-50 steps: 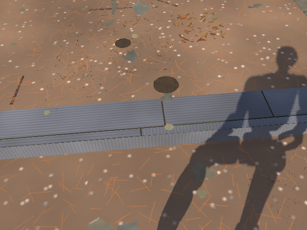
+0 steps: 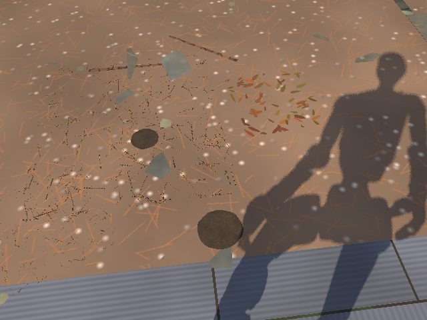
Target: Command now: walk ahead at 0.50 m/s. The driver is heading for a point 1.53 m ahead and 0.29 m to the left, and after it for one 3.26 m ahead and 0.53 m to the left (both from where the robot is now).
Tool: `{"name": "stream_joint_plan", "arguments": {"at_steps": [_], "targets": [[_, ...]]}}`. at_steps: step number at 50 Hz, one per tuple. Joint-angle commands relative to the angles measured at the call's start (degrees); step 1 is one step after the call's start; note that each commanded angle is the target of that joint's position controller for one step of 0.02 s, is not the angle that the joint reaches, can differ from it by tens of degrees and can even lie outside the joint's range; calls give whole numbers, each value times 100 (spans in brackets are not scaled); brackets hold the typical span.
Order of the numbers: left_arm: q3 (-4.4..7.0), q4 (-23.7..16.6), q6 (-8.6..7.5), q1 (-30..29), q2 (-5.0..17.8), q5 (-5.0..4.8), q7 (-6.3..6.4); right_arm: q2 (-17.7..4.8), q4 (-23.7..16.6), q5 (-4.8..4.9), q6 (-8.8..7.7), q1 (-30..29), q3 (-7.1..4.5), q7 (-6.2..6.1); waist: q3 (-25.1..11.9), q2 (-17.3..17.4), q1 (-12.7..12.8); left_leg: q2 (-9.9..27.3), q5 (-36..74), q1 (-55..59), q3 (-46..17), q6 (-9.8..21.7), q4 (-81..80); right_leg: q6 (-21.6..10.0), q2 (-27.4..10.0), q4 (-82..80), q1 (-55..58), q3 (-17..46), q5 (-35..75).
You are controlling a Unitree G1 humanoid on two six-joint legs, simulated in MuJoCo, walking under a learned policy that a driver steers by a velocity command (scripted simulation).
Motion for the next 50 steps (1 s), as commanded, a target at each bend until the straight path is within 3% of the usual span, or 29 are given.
{"name": "stream_joint_plan", "arguments": {"at_steps": [1, 5, 9, 10, 12, 14, 16, 17, 18, 19, 20, 21, 23, 25, 28, 30, 31, 33, 35, 36, 37, 38, 39, 40, 41, 42, 44, 47, 50], "targets": [[154, -266, -95, -101, 853, -24, 87, -286, -256, -63, 44, 71, -81, -22, -131, -494, -194, 289, 673, -593, -177, -157, -543, -963, -1629, -1223, 389, 1316, 1159], [116, -145, 8, 271, 800, -31, 167, -136, -352, -45, 71, -420, -34, 29, -3, -622, -33, 132, 1614, -620, 43, -265, -1463, -787, -1409, -1281, 509, 816, 1098], [35, 82, 148, 877, 621, -37, 212, -153, -541, -39, 78, -1056, 4, 128, 200, -471, 221, 57, 1314, -1549, 190, -172, -1376, -756, -1580, -1057, 1652, 937, 1324], [-13, 207, 214, 1303, 463, -44, 210, -56, -643, -39, 48, -1365, 39, 175, 211, -337, 399, -37, 869, -1885, 360, -143, -1369, -718, -1579, -795, 2249, 988, 1773], [-20, 289, 363, 1658, 595, -57, 246, 227, -864, -8, -53, -1887, 151, 289, 225, -438, 549, -271, 261, -1887, 627, -165, -1987, -687, -1680, -357, 2759, 1081, 2502], [-29, 214, 457, 1553, 766, 11, 280, 136, -893, 45, -151, -1781, 129, 370, -73, -788, 340, -753, -163, -506, 1018, -103, -2801, -585, -1476, 281, 2496, 876, 4574], [65, 133, 459, 1125, 1145, -123, 302, -232, -486, 99, -156, -405, -64, 325, -746, -1096, -486, -930, 1132, 1871, 888, 117, -4331, -395, -1353, 1649, 1854, 763, 5902], [87, -78, 330, 659, 1175, -123, 258, -618, -137, 68, -92, 768, -191, 244, -1340, -1183, -984, -352, 2000, 3940, 240, 322, -4351, -158, -1174, 2615, 500, 750, 4825], [-60, -237, 131, 531, 472, 153, 171, -1274, 107, -51, 52, 1519, -296, 95, -1849, 568, -925, 1232, 5279, 6236, -1236, 673, -3333, 183, -483, 4631, -1910, 358, -873], [-116, -94, -98, 864, 109, -114, 148, -1316, 192, -139, 160, 1969, -330, 57, -2372, 1044, -1100, 2212, 5989, 6797, -2447, 1763, -3439, 348, 79, 6072, -3283, 1059, -2714], [-38, -106, -176, 482, 362, -366, 136, -969, 263, -211, 224, 1964, -272, 20, -1774, 494, -1225, 1979, 4702, 6325, -2153, 1827, -3815, 401, -194, 6792, -4001, 1236, -2558], [-43, -306, -138, -96, 292, -466, 106, -450, 277, -201, 243, 1677, -145, 19, -1035, 602, -1124, 1609, 3416, 5784, -1601, 1525, -4041, 367, -457, 7214, -4613, 805, -2345], [-99, -521, 67, -401, -3, -335, 118, 113, 250, -191, 248, 1049, 81, 111, -21, 244, -633, 1320, 1919, 3946, -1207, 1243, -4648, 365, -768, 7944, -4814, 380, -2229], [-251, -651, 303, -144, -534, -372, 120, 266, 404, -209, 275, 996, 183, 162, 507, 526, -254, 1267, 1160, 2648, -926, 1103, -5168, 344, -799, 9066, -5025, 230, -2517], [-395, -1298, 374, -456, -550, -281, 230, 176, 503, -206, 212, 876, 286, 103, 938, 524, 72, 1052, 737, 1684, -357, 873, -5515, 330, -914, 9291, -5739, 437, -1959], [-488, -1802, 227, -841, -249, -60, 137, -29, 311, -197, 190, 482, 304, -31, 735, 225, 315, 381, 808, 613, 438, 709, -5766, 397, -1038, 6832, -4459, 6, -997], [-554, -1938, 164, -1040, -374, 78, 95, -241, 275, -199, 188, 573, 239, -113, 287, 167, 313, 357, 1144, 29, 541, 723, -6241, 318, -1073, 5660, -2771, -103, -444], [-376, -1900, 130, -856, -27, 51, 89, -795, 366, -84, 58, 1098, 131, -138, -505, 461, 457, 554, 4207, 999, 533, 846, -6045, 196, -512, 5159, -1220, -589, -400], [-193, -1824, 171, -345, 273, -71, 26, -1046, 555, 5, 176, 1472, 59, -146, -857, 859, 794, 810, 7461, 3226, 490, 581, -4746, -117, -126, 4112, -1485, -679, -1159], [-76, -1698, 212, 222, 486, -102, -27, -986, 563, 28, 267, 1354, 76, -123, -1020, 935, 1142, 821, 8154, 3781, 511, 430, -3749, -321, 11, 3144, -1090, -543, -914], [73, -1480, 259, 743, 897, -36, -88, -766, 455, 33, 273, 1372, 129, -130, -1373, 619, 1219, 636, 7209, 3249, 310, 310, -2354, -527, -308, 2830, -109, 461, -542], [232, -1251, 292, 1092, 1594, 76, -110, 304, 263, -67, 163, 2122, 350, -6, -2199, -2081, 645, -664, 2404, 1071, 127, -9, 269, -1536, -1909, 1088, 1564, 3908, -1205], [133, -1127, 313, 1236, 1215, 98, -28, 99, 507, -200, -59, 2201, 243, 214, -2668, -1948, 668, -1212, -176, 483, -983, 20, 2312, -1690, -2413, -434, 1698, 6153, -1705], [-8, -1142, 228, 629, 869, 64, -37, 32, 180, 28, -117, 1670, 106, 318, -1727, -1398, 376, -1114, -280, -270, -1309, 111, 3396, -1399, -2604, -482, 811, 5568, -2070], [-119, -989, 168, 318, 478, -37, -110, 106, -192, 77, -80, 924, 158, 294, -725, -713, 226, -752, -210, -727, -798, 299, 3530, -1021, -2423, -223, -129, 4438, -2344], [-211, -738, 117, 173, 91, 49, -183, 272, -475, 15, -24, 445, 213, 233, -190, -406, 66, -478, 136, -890, -611, 462, 3576, -740, -2177, -27, -1025, 3298, -1955], [-286, -379, 22, 132, -339, 138, -253, 253, -636, 47, 88, 682, 227, 108, -38, -602, -295, -342, 622, -763, -716, 636, 3182, -424, -1562, -15, -1232, 1938, -1095], [-192, -129, -74, 292, -41, 39, -120, 116, -721, 14, 164, 703, 249, 55, -6, -541, -459, -348, 581, -1006, -631, 508, 1869, -597, -1330, -546, -704, 1224, -341], [-161, -76, -119, 545, 217, 42, 54, -80, -878, -67, 156, 117, 183, 98, -89, -550, -327, -95, 1123, -1325, -334, 165, 695, -680, -1447, -1012, -82, 1012, 443]]}}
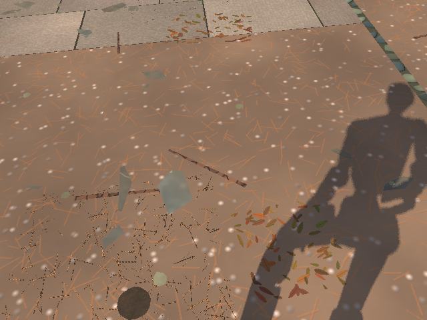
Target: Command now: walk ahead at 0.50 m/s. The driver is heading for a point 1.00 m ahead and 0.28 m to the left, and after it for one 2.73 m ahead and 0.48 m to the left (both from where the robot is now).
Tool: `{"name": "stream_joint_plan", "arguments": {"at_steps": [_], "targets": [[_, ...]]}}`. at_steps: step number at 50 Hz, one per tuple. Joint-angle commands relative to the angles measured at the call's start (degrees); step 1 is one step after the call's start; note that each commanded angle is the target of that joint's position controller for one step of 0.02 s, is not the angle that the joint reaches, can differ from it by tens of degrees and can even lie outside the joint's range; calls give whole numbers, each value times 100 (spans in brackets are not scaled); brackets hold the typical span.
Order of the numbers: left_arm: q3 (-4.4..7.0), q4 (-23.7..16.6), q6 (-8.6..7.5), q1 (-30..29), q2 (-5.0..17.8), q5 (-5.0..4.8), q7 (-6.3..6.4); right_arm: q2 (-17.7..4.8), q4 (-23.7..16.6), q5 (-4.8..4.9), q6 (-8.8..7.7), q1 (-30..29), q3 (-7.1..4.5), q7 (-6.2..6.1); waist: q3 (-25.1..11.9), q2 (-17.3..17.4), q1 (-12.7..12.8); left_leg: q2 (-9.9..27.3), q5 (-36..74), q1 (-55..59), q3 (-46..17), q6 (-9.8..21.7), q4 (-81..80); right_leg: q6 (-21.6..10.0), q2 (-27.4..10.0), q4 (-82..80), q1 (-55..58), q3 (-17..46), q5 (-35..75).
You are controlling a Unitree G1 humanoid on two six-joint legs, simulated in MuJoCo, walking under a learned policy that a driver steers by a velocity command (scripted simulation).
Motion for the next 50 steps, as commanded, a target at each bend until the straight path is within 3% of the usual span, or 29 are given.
{"name": "stream_joint_plan", "arguments": {"at_steps": [1, 5, 11, 14, 15, 16, 17, 18, 19, 20, 21, 22, 23, 24, 26, 30, 34, 38, 40, 42, 43, 44, 45, 46, 47, 48, 49, 50], "targets": [[126, -259, -153, -148, 675, -31, 182, -328, -142, -67, 20, 144, -86, 14, 444, -550, -233, 347, 510, -570, 131, -291, -1182, -703, -1222, -1804, 399, 1238, 1209], [202, -207, -114, 152, 925, -89, 308, -142, -334, 8, -47, -693, -70, 47, 485, -562, 109, 391, 1112, -325, 409, -538, -3009, -676, -1271, -2032, 908, 1022, 1314], [324, -21, 32, 517, 1081, -179, 276, -208, -509, 88, -107, -1488, -95, 190, 948, -704, 444, 221, 835, -154, 643, -451, -4526, -671, -1586, -1865, 1863, 872, 1268], [410, -1, 91, 348, 1210, -192, 285, -395, -502, 70, -162, -1313, -160, 265, 873, -856, 214, 41, 413, 489, 739, -176, -4934, -538, -1695, -1378, 2149, 799, 2529], [445, -21, 111, 238, 1295, -208, 293, -532, -407, 37, -175, -945, -229, 258, 617, -943, -3, -135, 333, 1095, 871, -74, -5021, -461, -1657, -970, 2185, 728, 3492], [448, -55, 141, 92, 1300, -211, 297, -727, -171, 21, -179, -188, -353, 232, 196, -945, -404, -336, 412, 2119, 1017, 52, -5131, -323, -1451, -182, 2026, 534, 4265], [397, -133, 150, 9, 1169, -160, 304, -1070, 132, 11, -171, 854, -517, 175, -469, -802, -824, -82, 533, 3770, 717, 260, -4861, -132, -1192, 1008, 1191, 364, 3916], [241, -323, 84, 387, 657, -86, 274, -1643, 279, -152, -139, 1758, -655, 112, -1454, 378, -862, 1419, 124, 6146, -1494, 998, -4825, 206, -466, 3296, -965, 221, 1757], [139, -270, -63, 528, 409, -135, 237, -1469, 315, -85, -132, 1756, -581, 106, -1987, 1256, -723, 2174, -586, 6663, -3695, 1517, -5931, 335, 235, 4730, -2172, 941, -1745], [311, -397, -188, 30, 1003, -310, 193, -1073, 247, -48, -139, 1381, -455, 95, -1330, 837, -744, 1901, -931, 6064, -3125, 1186, -6069, 203, -151, 5304, -2728, 1466, -1588], [333, -563, -242, -451, 1129, -392, 187, -822, 149, -40, -140, 942, -387, 75, -686, 571, -608, 1679, -670, 5221, -2191, 934, -6121, 108, -456, 5271, -2853, 1283, -1075], [344, -606, -229, -666, 1083, -327, 226, -642, 128, -71, -162, 597, -325, 104, -246, 138, -406, 1442, -168, 4331, -1560, 809, -6345, 108, -694, 4910, -2630, 1144, -580], [391, -590, -166, -668, 1051, -253, 268, -472, 128, -111, -204, 424, -278, 120, -16, 152, -224, 1218, 136, 3809, -1101, 713, -6518, 108, -880, 4564, -2368, 1129, -292], [385, -581, -82, -550, 927, -241, 269, -388, 175, -148, -219, 392, -253, 135, 70, 246, -86, 1086, 219, 3472, -863, 691, -6680, 110, -957, 4407, -2100, 1140, -106], [378, -599, 48, -508, 753, -216, 289, -493, 286, -131, -255, 546, -278, 130, 257, 213, 17, 1032, 506, 3164, -608, 770, -6897, 177, -1027, 4131, -2099, 1078, 5], [382, -870, 104, -1286, 753, -110, 284, -758, 429, -122, -252, 932, -344, 21, 582, 8, -83, 994, 1160, 3202, -211, 768, -7051, 389, -1058, 2906, -2726, 1001, 951], [315, -1089, 59, -2135, 627, -153, 206, -840, 538, -52, -211, 1260, -354, -60, 690, 52, -349, 784, 1197, 3362, 230, 542, -7124, 392, -791, 1409, -2412, 744, 1961], [266, -1299, 27, -2784, 629, -207, 94, -859, 752, -10, -122, 1682, -386, -87, 858, 63, -571, 1023, 1079, 4160, 241, 514, -6906, 314, -629, 672, -2544, 693, 1881], [276, -1431, -24, -2972, 699, -206, 21, -872, 830, 12, -53, 1782, -410, -112, 925, 97, -546, 1189, 1278, 4474, 55, 482, -6633, 215, -571, 409, -2506, 768, 1527], [348, -1395, -81, -2667, 893, -198, -15, -973, 813, 28, 6, 1648, -455, -137, 744, 231, -303, 1239, 1929, 4582, -71, 387, -6241, 111, -398, 199, -1878, 718, 1123], [432, -1280, -108, -2200, 1057, -185, -3, -1042, 769, 35, 31, 1485, -476, -139, 470, 314, -19, 1137, 2734, 4500, -33, 307, -5746, 28, -220, 98, -1127, 587, 1016], [578, -996, -120, -1244, 1337, -160, 44, -931, 717, 14, 48, 1385, -430, -130, -114, 242, 411, 811, 3044, 4094, 150, 145, -4724, -133, -169, 111, 249, 540, 1146], [700, -796, -125, -123, 1785, -49, 115, -702, 547, -79, 41, 1384, -334, -125, -1058, -313, 754, 387, 1510, 2809, 418, -78, -2936, -486, -1209, 404, 2192, 1605, 1367], [763, -665, -95, 210, 2121, -44, 107, 128, 534, -26, -77, 2222, -112, -76, -1923, -1904, 372, -560, -2245, 599, 398, -438, -976, -1369, -2594, -222, 4099, 4211, 481], [616, -718, -73, 208, 1529, -72, 133, -498, 633, 116, -173, 1921, -259, -59, -1893, -1496, 583, -330, -2581, 62, -341, -410, -227, -1247, -2454, -658, 3903, 4621, -230], [535, -785, -81, -282, 1251, -101, 175, -788, 458, 206, -204, 1363, -351, -67, -978, -1240, 541, -57, -2142, -341, -229, -363, -40, -949, -2302, -770, 3137, 3687, -207], [476, -854, -89, -727, 1085, -92, 190, -769, 386, 188, -195, 1050, -360, -105, -490, -786, 367, 242, -1609, -170, -91, -349, -202, -791, -2125, -961, 2234, 3021, 98], [436, -850, -105, -1050, 913, -62, 182, -715, 353, 118, -150, 884, -402, -137, -102, -667, 195, 409, -1285, 90, -64, -346, -489, -702, -1943, -1199, 1436, 2501, 371]]}}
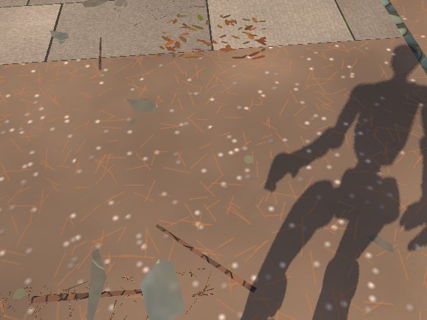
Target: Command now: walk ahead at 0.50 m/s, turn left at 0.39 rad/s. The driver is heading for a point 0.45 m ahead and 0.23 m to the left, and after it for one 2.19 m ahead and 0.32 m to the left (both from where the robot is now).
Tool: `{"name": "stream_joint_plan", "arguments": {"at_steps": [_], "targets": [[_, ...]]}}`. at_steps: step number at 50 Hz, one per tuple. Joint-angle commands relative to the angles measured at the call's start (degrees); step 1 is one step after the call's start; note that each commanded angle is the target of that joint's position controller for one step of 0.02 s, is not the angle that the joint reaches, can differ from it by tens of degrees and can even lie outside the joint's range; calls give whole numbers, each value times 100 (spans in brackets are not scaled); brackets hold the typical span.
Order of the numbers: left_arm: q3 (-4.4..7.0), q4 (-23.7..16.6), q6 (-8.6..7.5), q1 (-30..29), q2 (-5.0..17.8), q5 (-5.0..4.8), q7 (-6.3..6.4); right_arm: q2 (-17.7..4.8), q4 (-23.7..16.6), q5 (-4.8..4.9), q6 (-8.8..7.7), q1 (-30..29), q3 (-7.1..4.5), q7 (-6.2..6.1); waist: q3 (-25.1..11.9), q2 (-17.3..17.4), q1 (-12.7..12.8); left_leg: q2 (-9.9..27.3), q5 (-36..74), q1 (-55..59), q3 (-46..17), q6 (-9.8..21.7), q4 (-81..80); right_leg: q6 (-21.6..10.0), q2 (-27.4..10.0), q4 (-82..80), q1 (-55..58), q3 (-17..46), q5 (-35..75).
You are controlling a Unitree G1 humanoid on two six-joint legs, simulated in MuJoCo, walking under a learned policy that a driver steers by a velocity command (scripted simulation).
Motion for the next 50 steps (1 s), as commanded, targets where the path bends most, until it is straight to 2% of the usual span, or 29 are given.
{"name": "stream_joint_plan", "arguments": {"at_steps": [1, 3, 6, 9, 12, 15, 17, 19, 20, 21, 22, 23, 24, 25, 26, 27, 28, 30, 33, 36, 39, 42, 43, 44, 45, 46, 47, 48, 50], "targets": [[120, -14, -55, 496, 467, 79, 49, -495, -506, 0, -31, -244, -187, -49, -525, -703, 248, 724, 695, -1781, -329, 84, 439, -837, -1644, -1827, 1805, 1828, 24], [145, 63, -84, 426, 478, 76, 52, -231, -539, 26, 131, -145, -179, -47, -307, -718, 85, 816, 826, -1572, -310, 94, 177, -847, -1588, -2151, 1345, 1305, 221], [226, 160, -107, 523, 722, 94, 136, -237, -734, -41, 250, -482, -210, -53, -65, -523, 39, 842, 1466, -2005, -375, 13, -323, -875, -1592, -2354, 1324, 683, 696], [261, 206, -69, 625, 839, 94, 212, -227, -865, -72, 226, -862, -200, 45, 14, -474, 107, 785, 2348, -2107, -249, -39, -1224, -763, -1454, -2393, 1522, 74, 951], [292, 246, -17, 831, 957, 42, 264, -146, -1071, -89, 198, -1518, -132, 169, 206, -381, 336, 700, 2770, -1998, 138, -15, -2077, -684, -1442, -2412, 1723, -354, 962], [344, 320, 80, 1114, 1092, -28, 265, -155, -1308, -82, 208, -2017, -94, 271, 377, -351, 510, 624, 2517, -2143, 362, 85, -2584, -632, -1613, -2216, 2331, -552, 1114], [382, 343, 162, 1173, 1185, -96, 257, -229, -1453, -73, 225, -2143, -108, 336, 392, -441, 474, 506, 2031, -2075, 535, 219, -2781, -551, -1729, -1906, 2717, -666, 1694], [430, 290, 232, 1029, 1353, -162, 265, -427, -1499, -72, 244, -1865, -203, 363, 94, -641, 202, 148, 1422, -1394, 875, 430, -2833, -427, -1743, -1158, 2897, -831, 3593], [444, 262, 278, 917, 1422, -197, 266, -599, -1404, -53, 251, -1340, -305, 359, -208, -686, -128, -119, 1264, -686, 1051, 573, -2950, -340, -1665, -364, 2856, -940, 4453], [418, 228, 310, 814, 1394, -219, 262, -906, -1152, -31, 250, -406, -489, 315, -682, -549, -632, -430, 1628, 647, 1115, 781, -3370, -151, -1416, 877, 2440, -1096, 4497], [324, 105, 275, 865, 1144, -59, 267, -1507, -942, -32, 293, 486, -711, 189, -1187, 184, -912, 282, 1623, 2363, -223, 1133, -3559, 169, -1143, 2767, 930, -1129, 2545], [68, -231, 88, 1299, 282, 107, 189, -2031, -1000, -6, 214, 212, -731, 189, -1640, 1496, -109, 1552, 601, 3916, -3531, 2179, -4335, 474, 86, 4571, -1512, -291, -2425], [127, -333, -159, 626, 736, -150, 116, -1529, -1146, -85, 133, 439, -572, 229, -2026, 751, -545, 1799, 230, 4090, -4348, 2168, -5087, 335, 85, 5062, -2156, 855, -2470], [174, -465, -271, 193, 912, -330, 82, -1202, -1107, -129, 54, 248, -474, 242, -1310, 517, -549, 1682, 792, 3677, -3548, 1897, -5096, 167, -157, 4958, -2622, 834, -1910], [164, -415, -315, 179, 879, -227, 129, -1014, -1220, -111, 17, -221, -409, 233, -917, 103, -283, 1459, 1816, 2819, -2797, 1698, -4989, 109, -401, 4503, -2323, 859, -1429], [224, -330, -282, 238, 956, -57, 185, -820, -1347, -127, 17, -713, -346, 219, -635, -35, -20, 1237, 2987, 1946, -2116, 1546, -4941, 165, -568, 4056, -1817, 851, -1198], [274, -318, -188, 387, 1029, -14, 198, -725, -1455, -183, 17, -930, -305, 182, -623, 33, 183, 1119, 3877, 1411, -1748, 1488, -4942, 224, -662, 3857, -1335, 888, -1114], [282, -376, -4, 465, 899, 29, 221, -842, -1484, -179, 23, -941, -324, 112, -602, -63, 340, 958, 4961, 898, -1333, 1466, -4925, 396, -586, 3389, -1001, 783, -1039], [205, -570, 119, 79, 669, 89, 261, -1083, -1468, -137, 87, -727, -397, -21, -569, 44, 277, 652, 5554, 604, -904, 1305, -4815, 558, -276, 2279, -954, 634, -276], [135, -734, 145, -390, 582, 43, 193, -1031, -1488, -67, 246, -597, -394, -117, -704, 356, 71, 393, 5049, 588, -820, 967, -4601, 549, 27, 1071, -621, 636, 744], [131, -895, 168, -755, 669, 3, 118, -1005, -1491, -78, 360, -467, -388, -166, -708, 460, -92, 453, 4349, 779, -1211, 813, -4343, 549, 206, 408, -484, 737, 965], [153, -814, 88, -514, 845, 66, 28, -784, -1482, -144, 351, -509, -290, -201, -737, 534, -64, 709, 4146, 1246, -1459, 787, -3916, 360, 69, -6, -316, 786, 897], [156, -750, 32, -314, 856, 98, 5, -674, -1467, -165, 327, -578, -234, -201, -757, 534, 52, 680, 4204, 1304, -1441, 722, -3662, 213, 50, -303, -28, 719, 1060], [148, -670, -34, -65, 853, 171, -7, -534, -1434, -190, 289, -585, -168, -188, -853, 418, 213, 437, 4281, 1256, -1282, 549, -3289, 17, -15, -807, 584, 689, 1944], [156, -652, -69, 153, 1053, 274, 11, -361, -1468, -319, 231, -428, -106, -172, -1286, -15, 168, 29, 3508, 928, -1022, 312, -2575, -290, -601, -584, 1579, 1321, 4047], [105, -625, -29, 183, 1023, 382, 15, -263, -1318, -307, 203, 511, -72, -153, -1819, -1024, -232, -397, 1117, 129, -789, -82, -1588, -1346, -1568, -198, 2751, 2409, 5625], [28, -519, 65, 317, 628, 206, 0, -610, -1267, -335, 258, 447, -100, -122, -1976, -1561, -77, -390, -1103, -287, -606, -395, -997, -1879, -1988, -563, 2744, 3343, 4845], [-40, -545, 131, 238, 527, 53, -39, -917, -1349, -259, 352, 45, -178, -102, -1570, -1154, 26, -242, -1419, -631, -613, -493, -801, -1769, -1861, -783, 2454, 3510, 3205], [83, -660, 289, -21, 983, -33, -56, -918, -1464, -226, 551, -651, -231, -146, -836, -663, 104, -213, -1081, -1051, -429, -594, -586, -1369, -1472, -1125, 1726, 3400, 1081]]}}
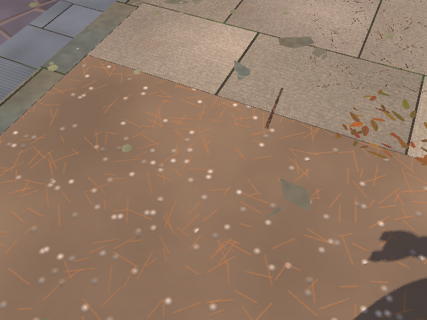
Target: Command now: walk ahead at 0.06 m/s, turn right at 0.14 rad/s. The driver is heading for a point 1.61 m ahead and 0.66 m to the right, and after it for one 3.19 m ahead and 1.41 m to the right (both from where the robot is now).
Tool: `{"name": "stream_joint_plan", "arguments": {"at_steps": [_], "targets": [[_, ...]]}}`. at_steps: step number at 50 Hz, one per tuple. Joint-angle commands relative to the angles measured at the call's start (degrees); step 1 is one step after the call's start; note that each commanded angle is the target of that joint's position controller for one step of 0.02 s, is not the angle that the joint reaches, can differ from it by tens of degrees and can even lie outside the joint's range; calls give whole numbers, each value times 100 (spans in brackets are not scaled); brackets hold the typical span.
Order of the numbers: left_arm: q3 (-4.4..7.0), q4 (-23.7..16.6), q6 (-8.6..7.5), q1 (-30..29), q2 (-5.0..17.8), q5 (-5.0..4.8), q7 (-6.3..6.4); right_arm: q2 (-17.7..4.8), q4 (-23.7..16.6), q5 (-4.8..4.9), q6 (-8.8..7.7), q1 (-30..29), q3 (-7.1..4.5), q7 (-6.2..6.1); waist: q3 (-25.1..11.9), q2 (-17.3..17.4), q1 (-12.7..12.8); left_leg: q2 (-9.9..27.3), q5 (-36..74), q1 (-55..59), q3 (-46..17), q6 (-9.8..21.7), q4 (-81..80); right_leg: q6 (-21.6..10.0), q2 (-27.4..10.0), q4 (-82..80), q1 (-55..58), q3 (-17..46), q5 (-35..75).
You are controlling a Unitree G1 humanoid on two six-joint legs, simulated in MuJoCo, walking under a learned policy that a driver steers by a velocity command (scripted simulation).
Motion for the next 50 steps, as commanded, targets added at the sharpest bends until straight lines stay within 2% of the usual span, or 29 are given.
{"name": "stream_joint_plan", "arguments": {"at_steps": [1, 2, 5, 9, 12, 13, 14, 15, 16, 17, 18, 19, 22, 24, 26, 28, 31, 33, 34, 35, 36, 37, 38, 39, 40, 41, 43, 47, 50], "targets": [[295, -414, 136, -11, 1221, -116, 24, -872, -290, 28, 176, 200, -281, -58, -673, -627, -13, 345, -46, -1160, -15, -220, 712, -1213, -1785, -1051, 1520, 2776, 204], [344, -454, 204, -62, 1307, -105, 68, -766, -279, 46, 182, 202, -268, -84, -603, -665, -50, 321, 108, -1016, 50, -203, 444, -1075, -1579, -1174, 1275, 2586, -157], [377, -519, 350, -49, 1152, -121, 186, -448, -175, 67, 91, 218, -201, -144, -748, -919, -22, 206, 571, -509, 240, -186, -447, -869, -1154, -1257, 1031, 2128, -508], [438, -572, 464, 96, 1151, -163, 277, -437, -166, 94, -15, 147, -192, -109, -922, -1105, 36, 139, 1197, -75, 224, -123, -1365, -839, -1111, -1271, 1002, 2303, -811], [446, -668, 564, 40, 1132, -239, 340, -498, -56, 92, -90, 447, -228, -19, -832, -1096, -185, 115, 1958, 714, 398, 106, -2647, -574, -888, -1087, 577, 2288, -1289], [416, -684, 579, 137, 1028, -245, 361, -716, -46, 44, -101, 599, -291, -19, -816, -869, -222, 553, 1997, 1235, 112, 306, -3022, -330, -677, -764, 85, 2111, -1656], [353, -843, 553, 27, 776, -237, 349, -1244, -71, -123, -84, 736, -409, -55, -639, 334, -191, 1749, 1613, 1499, -1171, 881, -3543, 11, -84, 437, -938, 1295, -2193], [396, -952, 469, 86, 876, -224, 319, -1362, -199, -303, -91, 347, -423, -34, -476, 1549, -56, 2690, 2478, 900, -2327, 1560, -3904, 227, 349, 1875, -1272, 575, -2817], [517, -801, 433, 328, 1205, -173, 290, -1016, -416, -323, -144, -86, -313, -67, -455, 1086, 91, 2665, 3128, 772, -2028, 1649, -3775, 336, 74, 2942, -1157, 802, -2681], [568, -617, 471, 618, 1264, -206, 280, -802, -498, -214, -174, -405, -256, -96, -445, 699, 265, 2318, 3519, 795, -1398, 1372, -3578, 398, 69, 3381, -1143, 748, -2372], [559, -486, 542, 811, 1164, -192, 312, -732, -537, -92, -189, -541, -231, -106, -432, 534, 308, 2047, 3710, 961, -960, 1164, -3432, 501, 25, 3711, -1229, 674, -2091], [534, -476, 596, 841, 1074, -177, 319, -692, -529, -20, -194, -504, -202, -112, -382, 529, 239, 2000, 4099, 1051, -711, 1154, -3353, 607, -23, 4033, -1353, 637, -1918], [423, -777, 646, 416, 855, -260, 265, -754, -449, -30, -116, -122, -207, -160, -283, 694, -18, 1859, 4441, 1350, -159, 1283, -3351, 828, -186, 3719, -1519, 295, -1562], [359, -993, 653, 122, 783, -254, 219, -877, -402, -32, -63, 125, -252, -192, -360, 786, -211, 1981, 4459, 1707, -94, 1363, -3328, 911, -334, 3107, -1471, 185, -1527], [303, -1143, 659, 33, 722, -238, 144, -1045, -424, -15, -26, 129, -313, -180, -453, 861, -263, 2089, 4474, 1684, 63, 1392, -3299, 886, -463, 2529, -1050, 8, -1639], [293, -1242, 667, 33, 755, -237, 81, -1190, -463, 12, -7, 51, -369, -134, -487, 939, -258, 2156, 4561, 1433, 254, 1390, -3280, 779, -478, 2012, -492, -235, -1717], [354, -1318, 714, 124, 879, -245, 11, -1257, -460, 109, -21, 17, -409, -52, -480, 1019, -218, 2264, 4555, 1364, 374, 1307, -3077, 550, -390, 1218, 10, -481, -1582], [400, -1244, 735, 469, 862, -236, -24, -1229, -445, 231, -40, -128, -410, -25, -525, 931, 37, 2187, 4365, 1170, 616, 1011, -2596, 259, -243, 63, 716, -649, -789], [471, -1164, 732, 738, 996, -219, 21, -1064, -326, 227, -72, 131, -371, 1, -637, 621, 109, 1985, 3893, 782, 910, 669, -2072, 60, -160, -545, 1467, -488, -67], [637, -1181, 715, 1039, 1557, -224, 108, -803, -365, 27, -99, 282, -299, 28, -882, -560, 98, 1507, 2376, -449, 1432, 112, -671, -323, -1078, -629, 2705, 863, 1895], [683, -1348, 653, 1038, 2065, -84, 136, -501, -746, -214, -127, -30, -162, 23, -948, -1925, 83, 655, -708, -2128, 1269, -317, 763, -1555, -2547, -455, 3111, 2848, 3786], [608, -1323, 520, 1226, 1760, 32, 73, -825, -806, -78, -137, -460, -251, -3, -1352, -1238, 529, 615, -773, -2171, 397, -326, 1647, -2050, -2649, -663, 2820, 2868, 3287], [541, -1295, 430, 932, 1615, 18, 72, -937, -806, 66, -108, -522, -291, -14, -981, -1014, 338, 710, -278, -2255, 275, -253, 1827, -1748, -2268, -714, 2523, 2294, 2705], [515, -1302, 407, 591, 1475, -86, 118, -951, -706, 56, -78, -427, -318, -59, -756, -767, 159, 780, 256, -2280, 235, -225, 1630, -1377, -1882, -730, 2255, 1905, 2090], [458, -1348, 430, 349, 1326, -178, 158, -1007, -664, -2, -43, -391, -345, -110, -633, -709, 65, 810, 616, -2219, 198, -242, 1414, -1172, -1701, -753, 2020, 1752, 1836], [428, -1379, 461, 225, 1305, -186, 193, -1001, -649, -38, -31, -289, -356, -116, -638, -751, -39, 729, 894, -1919, 236, -280, 1388, -1125, -1555, -780, 1703, 1625, 1890], [419, -1395, 497, 236, 1310, -129, 244, -857, -614, -20, -50, -113, -324, -86, -781, -779, -103, 584, 1226, -1650, 285, -329, 1154, -1133, -1421, -804, 1567, 1561, 1743], [421, -1366, 522, 333, 1335, -147, 313, -663, -649, 12, -74, -251, -218, -48, -803, -863, 28, 532, 1477, -1373, 252, -372, -85, -1080, -1336, -749, 1599, 1685, 990], [397, -1334, 546, 358, 1340, -101, 278, -670, -698, 46, -90, -335, -191, 18, -727, -992, 143, 525, 1388, -840, 305, -324, -687, -1095, -1352, -704, 1288, 1851, 593]]}}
